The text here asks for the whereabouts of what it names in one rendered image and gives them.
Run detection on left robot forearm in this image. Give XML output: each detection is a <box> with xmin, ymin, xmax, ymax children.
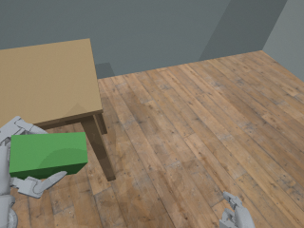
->
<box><xmin>0</xmin><ymin>195</ymin><xmax>18</xmax><ymax>228</ymax></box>

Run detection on sponge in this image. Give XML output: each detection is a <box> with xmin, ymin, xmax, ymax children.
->
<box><xmin>9</xmin><ymin>132</ymin><xmax>88</xmax><ymax>181</ymax></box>

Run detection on table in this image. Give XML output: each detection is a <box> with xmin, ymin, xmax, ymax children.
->
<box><xmin>0</xmin><ymin>38</ymin><xmax>116</xmax><ymax>181</ymax></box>

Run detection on robot right hand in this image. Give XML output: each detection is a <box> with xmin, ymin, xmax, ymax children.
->
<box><xmin>218</xmin><ymin>191</ymin><xmax>256</xmax><ymax>228</ymax></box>

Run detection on robot left hand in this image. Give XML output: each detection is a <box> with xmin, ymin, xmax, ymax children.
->
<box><xmin>0</xmin><ymin>116</ymin><xmax>67</xmax><ymax>199</ymax></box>

